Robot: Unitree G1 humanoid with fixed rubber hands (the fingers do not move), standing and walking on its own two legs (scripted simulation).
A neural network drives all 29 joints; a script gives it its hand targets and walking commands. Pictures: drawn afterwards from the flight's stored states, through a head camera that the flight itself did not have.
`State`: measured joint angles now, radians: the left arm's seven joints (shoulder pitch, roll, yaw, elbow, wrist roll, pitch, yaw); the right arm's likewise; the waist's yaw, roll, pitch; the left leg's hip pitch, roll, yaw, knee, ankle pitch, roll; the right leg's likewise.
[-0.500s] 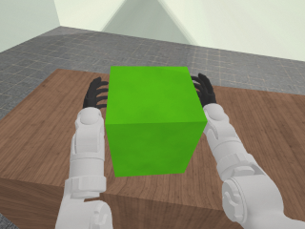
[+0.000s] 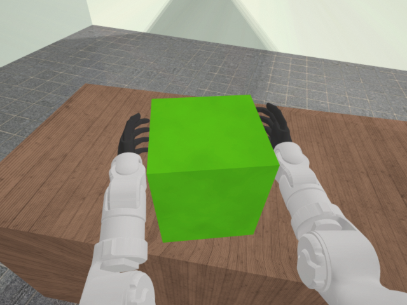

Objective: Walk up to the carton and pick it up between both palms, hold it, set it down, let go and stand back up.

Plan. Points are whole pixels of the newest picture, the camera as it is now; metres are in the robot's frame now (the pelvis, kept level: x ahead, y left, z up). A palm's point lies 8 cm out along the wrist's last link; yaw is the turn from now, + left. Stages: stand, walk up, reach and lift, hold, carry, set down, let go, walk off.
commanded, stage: set down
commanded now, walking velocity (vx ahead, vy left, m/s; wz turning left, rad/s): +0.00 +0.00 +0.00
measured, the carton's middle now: (205, 170) +0.40 +0.04 +0.07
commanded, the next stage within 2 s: none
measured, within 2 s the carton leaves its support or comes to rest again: rests again in 1.12 s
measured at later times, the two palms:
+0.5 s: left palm (133, 165) +0.36 +0.18 +0.11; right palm (274, 149) +0.43 -0.11 +0.12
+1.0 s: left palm (134, 175) +0.36 +0.18 +0.09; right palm (273, 155) +0.43 -0.11 +0.11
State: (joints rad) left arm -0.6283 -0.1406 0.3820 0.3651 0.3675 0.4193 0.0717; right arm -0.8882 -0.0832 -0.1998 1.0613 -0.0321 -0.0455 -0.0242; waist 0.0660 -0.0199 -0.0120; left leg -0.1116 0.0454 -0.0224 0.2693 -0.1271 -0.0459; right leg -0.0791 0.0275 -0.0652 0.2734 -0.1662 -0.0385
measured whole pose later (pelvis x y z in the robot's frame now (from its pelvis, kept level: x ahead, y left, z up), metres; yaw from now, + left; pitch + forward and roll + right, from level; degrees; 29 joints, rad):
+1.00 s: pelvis +0.00 +0.00 +0.00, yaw -1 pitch +4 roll +0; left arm -0.57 -0.20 0.46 0.50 0.39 0.20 0.10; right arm -0.86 -0.07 -0.32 1.14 -0.17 -0.16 0.03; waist 0.11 -0.01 -0.05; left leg -0.22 0.06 0.00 0.27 -0.11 -0.05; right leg -0.19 0.04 -0.05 0.27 -0.14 -0.04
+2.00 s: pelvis +0.01 +0.00 +0.00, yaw -1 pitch +4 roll +0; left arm -0.55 -0.25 0.52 0.51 0.44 0.09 0.07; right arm -0.80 -0.04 -0.41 1.06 -0.27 -0.19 0.07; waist 0.11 -0.03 -0.04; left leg -0.21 0.06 0.01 0.27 -0.13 -0.04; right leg -0.19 0.04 -0.04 0.27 -0.16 -0.04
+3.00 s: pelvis -0.01 +0.00 -0.01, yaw -3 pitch +10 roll -1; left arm -0.51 -0.03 0.17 0.78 0.03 -0.12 0.20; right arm -0.82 -0.32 0.20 1.30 0.40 -0.30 0.03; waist 0.16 0.01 -0.12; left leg -0.45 0.08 0.00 0.45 -0.18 -0.05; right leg -0.41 0.06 -0.04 0.40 -0.18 -0.05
